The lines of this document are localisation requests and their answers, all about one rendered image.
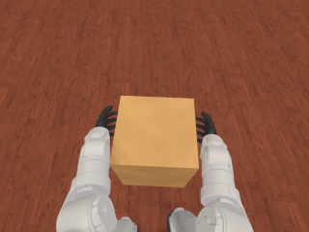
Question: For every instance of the right robot thigh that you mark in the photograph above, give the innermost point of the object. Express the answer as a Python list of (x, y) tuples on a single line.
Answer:
[(182, 221)]

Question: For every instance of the left robot forearm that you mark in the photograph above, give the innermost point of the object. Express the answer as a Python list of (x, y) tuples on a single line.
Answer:
[(92, 174)]

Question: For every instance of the carton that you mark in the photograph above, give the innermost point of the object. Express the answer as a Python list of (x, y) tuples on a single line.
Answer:
[(155, 142)]

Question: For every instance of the robot left hand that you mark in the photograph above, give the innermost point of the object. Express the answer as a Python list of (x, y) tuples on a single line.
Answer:
[(103, 120)]

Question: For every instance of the right robot upper arm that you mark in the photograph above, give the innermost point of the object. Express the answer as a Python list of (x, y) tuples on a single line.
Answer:
[(214, 218)]

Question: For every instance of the left robot upper arm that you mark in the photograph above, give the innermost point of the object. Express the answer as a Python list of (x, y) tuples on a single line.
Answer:
[(91, 213)]

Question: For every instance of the robot right hand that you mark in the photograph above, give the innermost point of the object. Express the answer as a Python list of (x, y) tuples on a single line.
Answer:
[(208, 128)]

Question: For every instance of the right robot shin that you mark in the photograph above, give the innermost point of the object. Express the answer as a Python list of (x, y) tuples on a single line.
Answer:
[(178, 209)]

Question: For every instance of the right robot forearm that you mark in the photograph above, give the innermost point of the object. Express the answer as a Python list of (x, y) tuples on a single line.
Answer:
[(218, 176)]

